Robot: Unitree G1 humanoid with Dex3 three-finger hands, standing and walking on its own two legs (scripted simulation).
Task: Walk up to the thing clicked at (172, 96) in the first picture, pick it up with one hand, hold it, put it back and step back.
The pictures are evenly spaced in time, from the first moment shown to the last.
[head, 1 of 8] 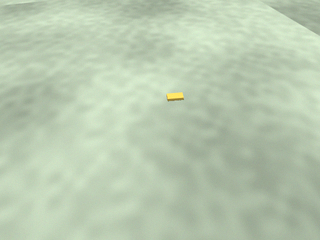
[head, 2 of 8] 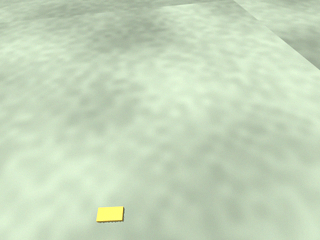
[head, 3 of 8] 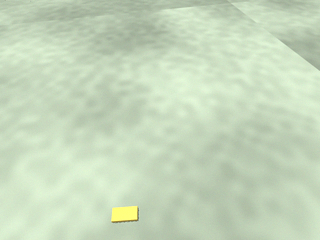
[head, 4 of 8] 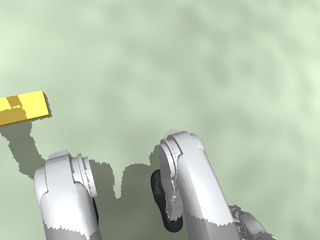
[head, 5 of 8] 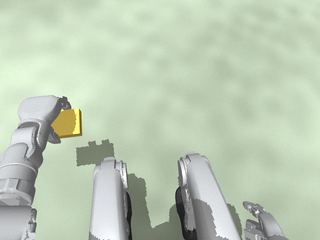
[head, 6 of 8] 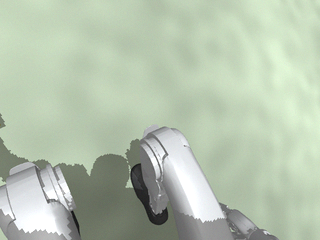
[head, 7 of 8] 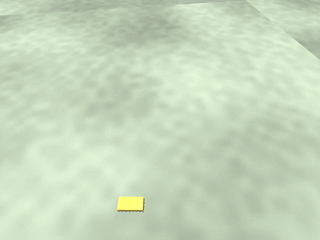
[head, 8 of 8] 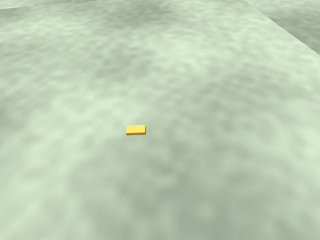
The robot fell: no
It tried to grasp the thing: yes
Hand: left
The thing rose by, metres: 0.69
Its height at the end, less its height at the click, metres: +0.00
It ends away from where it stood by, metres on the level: 0.01
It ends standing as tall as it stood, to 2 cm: yes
